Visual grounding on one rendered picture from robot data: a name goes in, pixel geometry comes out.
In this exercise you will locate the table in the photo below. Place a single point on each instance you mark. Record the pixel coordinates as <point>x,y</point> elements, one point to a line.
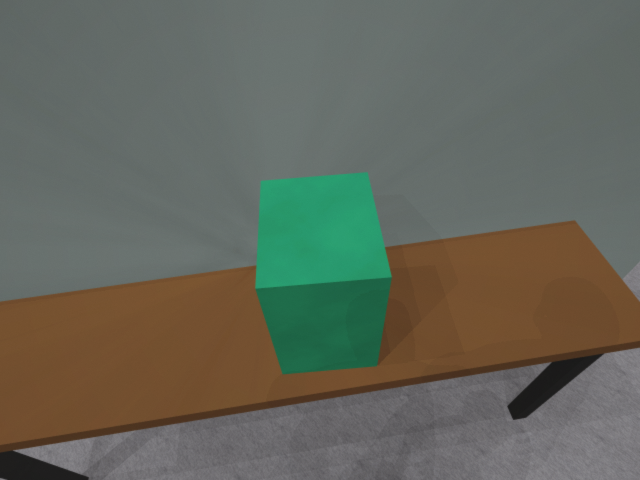
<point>127,357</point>

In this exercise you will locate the carton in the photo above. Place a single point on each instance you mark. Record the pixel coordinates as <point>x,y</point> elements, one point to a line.
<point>322,273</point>

